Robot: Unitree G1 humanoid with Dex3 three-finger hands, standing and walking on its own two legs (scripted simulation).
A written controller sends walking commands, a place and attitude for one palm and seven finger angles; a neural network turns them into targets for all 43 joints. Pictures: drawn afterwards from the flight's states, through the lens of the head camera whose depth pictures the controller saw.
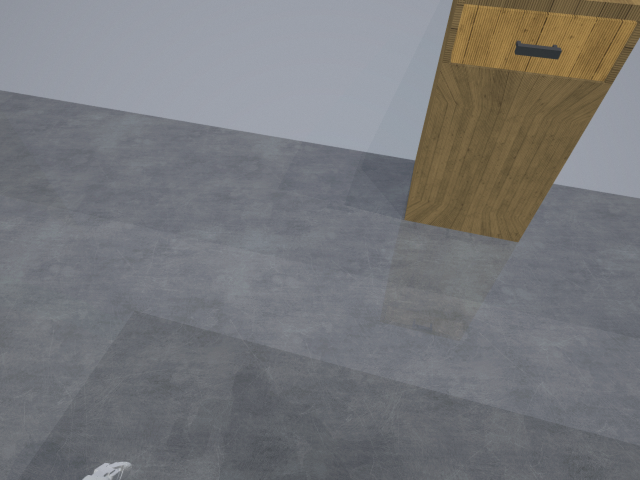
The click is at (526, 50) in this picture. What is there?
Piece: drawer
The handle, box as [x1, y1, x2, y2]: [515, 41, 561, 58]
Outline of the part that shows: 515,54 557,58 561,50 556,45 549,47 522,44 520,41 517,41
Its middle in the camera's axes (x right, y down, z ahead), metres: +0.62 -0.54 +1.10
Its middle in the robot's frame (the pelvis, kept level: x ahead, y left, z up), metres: +1.22 -0.56 +0.03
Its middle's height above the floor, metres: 0.80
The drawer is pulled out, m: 0.00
